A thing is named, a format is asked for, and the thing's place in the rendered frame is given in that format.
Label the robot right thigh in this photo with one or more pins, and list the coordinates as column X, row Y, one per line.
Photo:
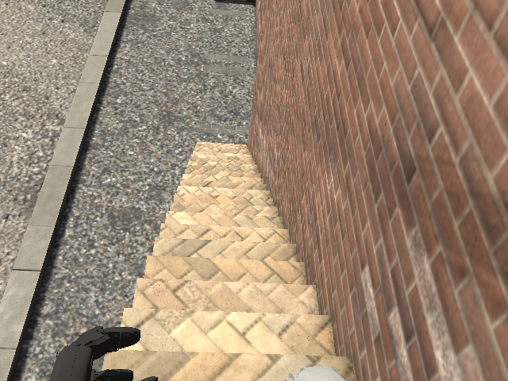
column 316, row 373

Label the left robot hand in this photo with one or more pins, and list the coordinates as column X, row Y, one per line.
column 74, row 362

